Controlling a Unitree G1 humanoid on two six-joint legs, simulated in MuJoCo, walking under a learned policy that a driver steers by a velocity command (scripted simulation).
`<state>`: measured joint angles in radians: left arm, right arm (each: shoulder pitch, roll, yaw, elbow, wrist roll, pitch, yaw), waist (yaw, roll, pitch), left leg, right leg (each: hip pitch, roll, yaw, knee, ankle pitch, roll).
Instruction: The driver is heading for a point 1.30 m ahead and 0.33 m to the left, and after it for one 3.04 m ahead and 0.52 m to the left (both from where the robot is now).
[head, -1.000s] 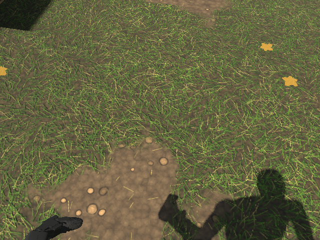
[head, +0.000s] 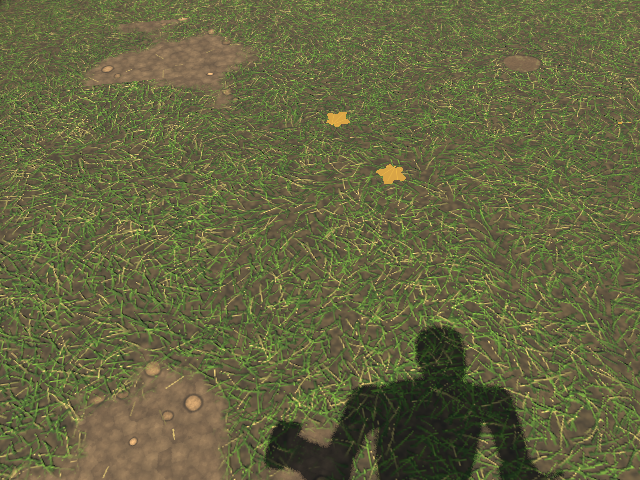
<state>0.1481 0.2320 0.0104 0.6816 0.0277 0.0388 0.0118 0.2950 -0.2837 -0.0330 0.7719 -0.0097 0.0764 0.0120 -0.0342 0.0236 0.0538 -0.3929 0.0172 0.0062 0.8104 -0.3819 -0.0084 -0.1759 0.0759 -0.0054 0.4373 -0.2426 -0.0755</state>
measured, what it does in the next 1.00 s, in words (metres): walks ahead, turning left: left foot, then right foot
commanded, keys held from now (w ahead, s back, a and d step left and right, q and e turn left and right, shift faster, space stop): q+shift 0.24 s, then w+q+shift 0.24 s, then w+shift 0.16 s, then w+e+shift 0.36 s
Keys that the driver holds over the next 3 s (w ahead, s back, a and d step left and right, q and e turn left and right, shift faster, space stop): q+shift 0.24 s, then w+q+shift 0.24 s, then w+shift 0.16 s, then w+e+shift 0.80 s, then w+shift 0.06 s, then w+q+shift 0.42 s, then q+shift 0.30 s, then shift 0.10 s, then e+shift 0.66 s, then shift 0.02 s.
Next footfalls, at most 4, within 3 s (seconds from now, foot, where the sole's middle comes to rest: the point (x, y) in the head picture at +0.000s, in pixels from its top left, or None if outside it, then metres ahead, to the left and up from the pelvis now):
0.16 left None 0.02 0.10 -0.78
0.64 right None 0.24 -0.03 -0.78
1.04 left None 0.43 0.33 -0.78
1.50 right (253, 319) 0.89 0.18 -0.78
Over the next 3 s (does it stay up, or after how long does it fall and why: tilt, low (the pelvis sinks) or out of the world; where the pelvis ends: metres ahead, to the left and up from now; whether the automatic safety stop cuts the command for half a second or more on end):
stays up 1.59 0.23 -0.16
